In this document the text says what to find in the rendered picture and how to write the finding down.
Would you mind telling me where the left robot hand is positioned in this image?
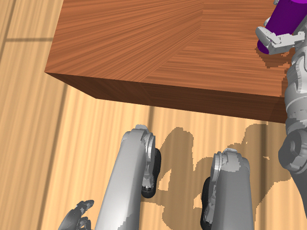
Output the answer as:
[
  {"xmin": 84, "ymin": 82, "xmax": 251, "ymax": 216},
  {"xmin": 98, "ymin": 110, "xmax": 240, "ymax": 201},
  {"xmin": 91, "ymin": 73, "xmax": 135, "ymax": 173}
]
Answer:
[{"xmin": 58, "ymin": 200, "xmax": 94, "ymax": 230}]

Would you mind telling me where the left robot foot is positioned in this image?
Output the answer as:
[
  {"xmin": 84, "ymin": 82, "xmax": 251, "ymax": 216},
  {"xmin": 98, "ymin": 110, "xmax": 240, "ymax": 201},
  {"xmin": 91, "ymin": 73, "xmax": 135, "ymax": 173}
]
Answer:
[{"xmin": 141, "ymin": 148, "xmax": 161, "ymax": 198}]

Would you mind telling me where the right robot foot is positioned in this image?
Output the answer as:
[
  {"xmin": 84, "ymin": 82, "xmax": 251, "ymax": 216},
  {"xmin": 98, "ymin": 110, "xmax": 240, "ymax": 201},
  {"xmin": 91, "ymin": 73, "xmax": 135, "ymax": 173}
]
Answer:
[{"xmin": 200, "ymin": 177, "xmax": 212, "ymax": 230}]

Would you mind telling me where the can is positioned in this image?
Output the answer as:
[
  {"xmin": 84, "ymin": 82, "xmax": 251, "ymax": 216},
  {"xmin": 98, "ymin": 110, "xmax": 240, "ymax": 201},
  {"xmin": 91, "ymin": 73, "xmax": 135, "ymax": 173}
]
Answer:
[{"xmin": 257, "ymin": 0, "xmax": 307, "ymax": 54}]

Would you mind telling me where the right robot arm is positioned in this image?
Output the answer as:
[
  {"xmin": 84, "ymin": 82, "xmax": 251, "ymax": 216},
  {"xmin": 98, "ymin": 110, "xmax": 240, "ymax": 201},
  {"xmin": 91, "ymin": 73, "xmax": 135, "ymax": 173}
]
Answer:
[{"xmin": 278, "ymin": 46, "xmax": 307, "ymax": 218}]

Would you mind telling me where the right robot hand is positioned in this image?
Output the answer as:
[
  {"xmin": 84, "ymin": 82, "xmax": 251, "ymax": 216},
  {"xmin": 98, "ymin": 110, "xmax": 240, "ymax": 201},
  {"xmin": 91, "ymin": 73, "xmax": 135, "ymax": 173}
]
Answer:
[{"xmin": 255, "ymin": 0, "xmax": 307, "ymax": 55}]

